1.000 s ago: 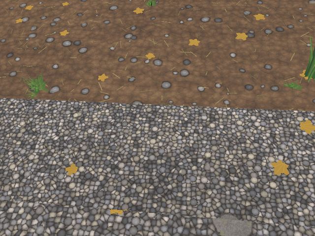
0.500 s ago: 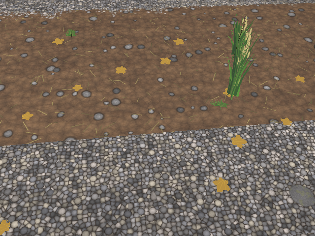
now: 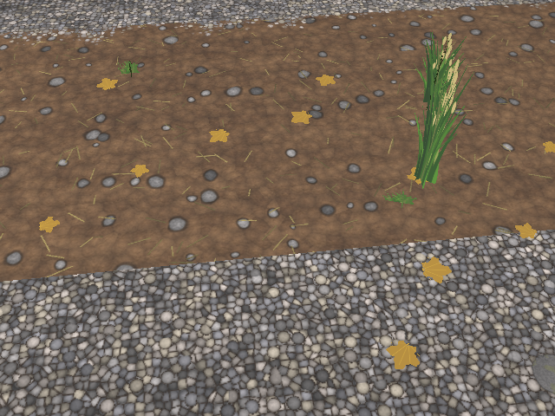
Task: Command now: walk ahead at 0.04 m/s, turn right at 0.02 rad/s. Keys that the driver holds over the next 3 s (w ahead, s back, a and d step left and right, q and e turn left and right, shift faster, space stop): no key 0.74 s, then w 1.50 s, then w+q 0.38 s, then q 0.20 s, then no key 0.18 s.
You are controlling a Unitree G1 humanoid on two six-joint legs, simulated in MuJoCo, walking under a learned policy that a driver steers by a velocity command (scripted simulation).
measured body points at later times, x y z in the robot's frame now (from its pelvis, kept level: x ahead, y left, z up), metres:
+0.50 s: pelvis +0.04 +0.02 +0.01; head +0.05 +0.03 +0.46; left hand +0.12 +0.29 -0.13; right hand +0.11 -0.24 -0.13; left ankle +0.01 +0.14 -0.73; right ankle +0.03 -0.10 -0.73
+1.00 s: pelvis +0.07 +0.01 +0.00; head +0.07 +0.00 +0.45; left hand +0.10 +0.27 -0.14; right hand +0.07 -0.27 -0.15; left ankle +0.01 +0.14 -0.73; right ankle +0.05 -0.09 -0.74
